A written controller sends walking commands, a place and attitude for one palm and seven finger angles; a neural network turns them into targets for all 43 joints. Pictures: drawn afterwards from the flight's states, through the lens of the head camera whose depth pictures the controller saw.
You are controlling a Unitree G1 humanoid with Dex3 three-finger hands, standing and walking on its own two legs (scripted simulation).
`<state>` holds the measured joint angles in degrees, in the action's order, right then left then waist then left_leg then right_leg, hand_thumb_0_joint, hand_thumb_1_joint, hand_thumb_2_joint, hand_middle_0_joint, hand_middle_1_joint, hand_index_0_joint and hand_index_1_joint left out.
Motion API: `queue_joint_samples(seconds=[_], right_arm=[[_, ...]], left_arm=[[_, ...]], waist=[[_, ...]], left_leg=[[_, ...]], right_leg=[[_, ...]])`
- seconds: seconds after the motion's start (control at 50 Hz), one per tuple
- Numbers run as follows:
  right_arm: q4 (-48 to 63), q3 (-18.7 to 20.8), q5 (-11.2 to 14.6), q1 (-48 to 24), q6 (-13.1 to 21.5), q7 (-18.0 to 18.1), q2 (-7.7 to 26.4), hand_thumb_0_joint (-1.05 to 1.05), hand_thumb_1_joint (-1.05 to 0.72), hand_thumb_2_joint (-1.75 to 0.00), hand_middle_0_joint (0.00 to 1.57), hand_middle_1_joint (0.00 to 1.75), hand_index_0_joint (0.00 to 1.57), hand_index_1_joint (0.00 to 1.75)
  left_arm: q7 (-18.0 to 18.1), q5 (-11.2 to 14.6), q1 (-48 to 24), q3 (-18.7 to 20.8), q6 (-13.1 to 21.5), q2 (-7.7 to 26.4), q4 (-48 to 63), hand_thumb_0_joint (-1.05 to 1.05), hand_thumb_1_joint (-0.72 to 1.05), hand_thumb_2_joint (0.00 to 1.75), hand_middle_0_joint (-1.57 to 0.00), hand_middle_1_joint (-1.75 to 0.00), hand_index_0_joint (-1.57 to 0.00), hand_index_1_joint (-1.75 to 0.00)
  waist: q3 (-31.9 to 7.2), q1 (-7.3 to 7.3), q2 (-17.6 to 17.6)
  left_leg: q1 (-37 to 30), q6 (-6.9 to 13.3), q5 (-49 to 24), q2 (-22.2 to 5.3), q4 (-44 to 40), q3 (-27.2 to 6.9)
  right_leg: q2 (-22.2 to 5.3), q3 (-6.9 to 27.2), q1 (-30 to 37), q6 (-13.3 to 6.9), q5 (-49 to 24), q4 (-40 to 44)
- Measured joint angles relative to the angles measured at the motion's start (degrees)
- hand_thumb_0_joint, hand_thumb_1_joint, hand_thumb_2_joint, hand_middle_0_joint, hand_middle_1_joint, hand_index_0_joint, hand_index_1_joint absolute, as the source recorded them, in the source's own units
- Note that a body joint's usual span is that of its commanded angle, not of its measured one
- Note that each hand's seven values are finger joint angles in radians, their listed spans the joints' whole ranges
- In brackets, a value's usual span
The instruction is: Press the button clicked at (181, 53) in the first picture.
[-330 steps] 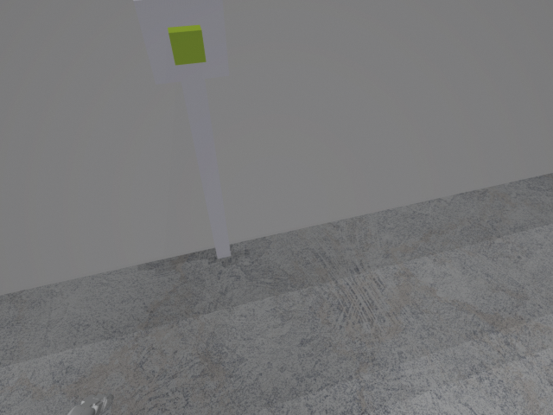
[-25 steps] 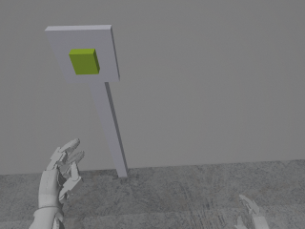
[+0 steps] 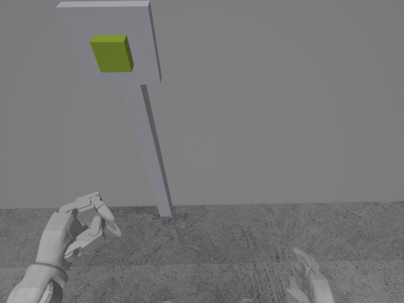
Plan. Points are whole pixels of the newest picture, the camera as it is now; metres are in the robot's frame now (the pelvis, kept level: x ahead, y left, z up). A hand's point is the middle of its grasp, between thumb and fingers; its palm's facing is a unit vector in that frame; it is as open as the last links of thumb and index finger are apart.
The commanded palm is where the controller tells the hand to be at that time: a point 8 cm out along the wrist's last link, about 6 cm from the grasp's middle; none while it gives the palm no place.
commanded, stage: raise the hand and make a fist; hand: left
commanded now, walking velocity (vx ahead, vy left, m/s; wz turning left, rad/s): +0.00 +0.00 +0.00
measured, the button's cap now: (113, 53) +0.58 +0.22 +0.20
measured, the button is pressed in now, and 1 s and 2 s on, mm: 0 0 0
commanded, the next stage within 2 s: aim a knuckle at the button in 1.24 s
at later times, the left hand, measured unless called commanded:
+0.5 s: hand (52, 201) +0.24 +0.24 +0.15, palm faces +0.11 -0.99 -0.07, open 3.1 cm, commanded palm +0.21 +0.28 +0.15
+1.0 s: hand (51, 171) +0.27 +0.23 +0.19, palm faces +0.06 -1.00 -0.06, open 3.1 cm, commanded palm +0.22 +0.28 +0.20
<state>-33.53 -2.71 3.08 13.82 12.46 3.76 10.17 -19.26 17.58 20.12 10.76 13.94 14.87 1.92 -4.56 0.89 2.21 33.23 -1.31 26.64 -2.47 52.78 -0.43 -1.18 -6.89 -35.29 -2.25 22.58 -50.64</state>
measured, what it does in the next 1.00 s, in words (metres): stands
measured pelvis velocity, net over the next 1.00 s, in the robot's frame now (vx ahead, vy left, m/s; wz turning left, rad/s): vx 0.02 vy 0.02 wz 0.00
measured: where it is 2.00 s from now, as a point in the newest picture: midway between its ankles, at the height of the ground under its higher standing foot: outside the picture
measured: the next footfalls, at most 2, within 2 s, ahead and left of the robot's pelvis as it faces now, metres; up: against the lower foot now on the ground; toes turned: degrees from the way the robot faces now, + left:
none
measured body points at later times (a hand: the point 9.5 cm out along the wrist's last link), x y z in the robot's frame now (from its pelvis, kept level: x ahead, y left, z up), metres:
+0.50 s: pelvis +0.02 +0.03 +0.03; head +0.01 +0.02 +0.48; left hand +0.23 +0.29 +0.16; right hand +0.22 -0.19 -0.02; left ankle +0.00 +0.13 -0.69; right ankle +0.03 -0.09 -0.69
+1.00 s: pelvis +0.02 +0.02 +0.04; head +0.00 -0.01 +0.49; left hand +0.26 +0.28 +0.20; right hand +0.21 -0.20 -0.03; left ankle +0.00 +0.13 -0.69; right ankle +0.03 -0.10 -0.69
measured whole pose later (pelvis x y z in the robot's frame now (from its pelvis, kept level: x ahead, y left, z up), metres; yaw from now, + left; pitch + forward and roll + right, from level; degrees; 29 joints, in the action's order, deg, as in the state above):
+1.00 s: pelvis +0.02 +0.02 +0.04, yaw +0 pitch -2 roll +0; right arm -35.7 -4.2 3.7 13.0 13.8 4.8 14.3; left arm -14.7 17.6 9.1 17.6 -11.0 16.7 12.2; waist -2.3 -2.6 3.5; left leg 9.9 0.2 19.0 -0.8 31.2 1.2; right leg -1.5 -5.6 -12.6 -0.6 15.4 -30.4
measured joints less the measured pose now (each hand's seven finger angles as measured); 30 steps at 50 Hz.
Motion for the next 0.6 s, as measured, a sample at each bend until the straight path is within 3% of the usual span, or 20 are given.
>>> queue_joint_samples(seconds=[0.06, 0.16, 0.22, 0.28, 0.36, 0.48, 0.6], right_arm=[[-0.10, 1.12, 0.02, 2.47, -0.32, 0.12, 0.10, 0.02, -0.90, -0.89, 0.20, 0.30, 0.21, 0.30], [-0.76, 2.90, -0.63, 5.22, 1.34, -0.62, 2.53, 0.02, -0.90, -0.89, 0.20, 0.30, 0.20, 0.30], [-1.33, 2.94, -0.60, 4.88, 2.84, -0.73, 4.41, 0.02, -0.90, -0.89, 0.20, 0.30, 0.20, 0.30], [-1.53, 2.67, -0.25, 3.45, 4.09, -0.24, 5.24, 0.02, -0.90, -0.89, 0.20, 0.30, 0.20, 0.30], [-0.81, 2.05, -0.09, 1.55, 5.15, 0.28, 4.58, 0.02, -0.90, -0.89, 0.20, 0.30, 0.20, 0.30], [0.48, 0.41, -0.17, 0.07, 5.85, 0.00, 3.08, 0.02, -0.90, -0.89, 0.20, 0.30, 0.20, 0.30], [0.39, -1.31, -0.07, -0.66, 4.68, 0.02, 2.90, 0.02, -0.90, -0.89, 0.20, 0.30, 0.20, 0.30]], left_arm=[[4.65, 1.06, 3.32, 2.32, -3.11, -1.15, 2.51, 0.01, 0.90, 0.90, -1.09, -1.27, -1.09, -1.27], [10.41, -0.93, 7.45, 3.89, 0.83, -2.11, 8.24, 0.02, 0.90, 0.90, -1.20, -1.40, -1.20, -1.40], [9.65, -1.47, 7.42, 2.49, 2.84, -2.23, 9.37, 0.01, 0.90, 0.90, -1.24, -1.44, -1.24, -1.44], [7.52, -1.73, 5.99, 0.58, 1.93, -2.10, 8.94, 0.01, 0.90, 0.90, -1.27, -1.47, -1.27, -1.47], [7.00, -2.28, 3.95, -0.03, -1.56, -1.01, 8.83, 0.01, 0.90, 0.90, -1.28, -1.49, -1.29, -1.49], [8.69, -1.56, 0.47, 2.56, -5.62, -0.38, 11.02, 0.02, 0.90, 0.90, -1.29, -1.50, -1.30, -1.50], [6.48, -1.28, -3.30, 3.06, -12.30, 0.00, 11.03, 0.01, 0.90, 0.90, -1.30, -1.50, -1.30, -1.50]], waist=[[-0.04, 0.75, -0.24], [0.22, -0.50, -0.53], [0.60, -1.16, -0.11], [0.83, -1.55, 0.04], [0.52, -1.75, -0.30], [0.12, -2.59, -0.24], [0.46, -3.79, 0.38]], left_leg=[[-3.12, 0.53, -0.81, 0.09, -3.16, 1.57], [-5.17, 1.22, -1.18, 0.65, -4.92, 1.79], [-5.45, 1.68, -1.13, 1.10, -4.82, 1.30], [-6.21, 2.06, -1.27, 1.41, -5.28, 1.20], [-8.48, 2.28, -1.74, 1.61, -7.11, 1.47], [-12.84, 2.30, -2.42, 1.65, -10.28, 1.44], [-16.24, 2.42, -3.51, 1.86, -13.39, 1.25]], right_leg=[[0.11, 1.48, 2.28, 0.50, -0.98, 2.48], [-0.32, 1.69, 4.55, 1.15, -1.50, 4.46], [-0.76, 1.22, 5.40, 1.61, -1.57, 4.97], [-1.03, 1.12, 6.40, 1.98, -1.84, 5.76], [-1.10, 1.37, 8.56, 2.23, -2.36, 7.50], [-0.95, 1.28, 13.05, 2.41, -3.13, 10.83], [-0.98, 1.05, 16.61, 2.58, -4.15, 14.01]])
